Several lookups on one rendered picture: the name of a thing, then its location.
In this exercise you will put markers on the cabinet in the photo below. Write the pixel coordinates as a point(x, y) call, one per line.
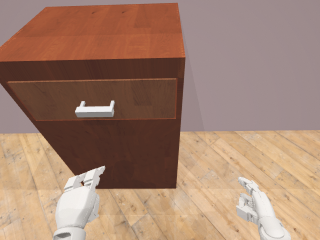
point(105, 42)

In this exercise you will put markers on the right robot forearm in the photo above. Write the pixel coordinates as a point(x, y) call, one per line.
point(271, 228)

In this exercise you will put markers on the left robot forearm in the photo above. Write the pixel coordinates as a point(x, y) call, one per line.
point(69, 233)

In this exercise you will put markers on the robot right hand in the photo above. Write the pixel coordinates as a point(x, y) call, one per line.
point(255, 207)

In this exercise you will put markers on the drawer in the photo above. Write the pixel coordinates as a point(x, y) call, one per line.
point(144, 98)

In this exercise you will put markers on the robot left hand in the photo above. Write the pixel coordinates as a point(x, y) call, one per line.
point(79, 205)

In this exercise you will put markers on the handle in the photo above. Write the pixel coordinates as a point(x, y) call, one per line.
point(95, 111)

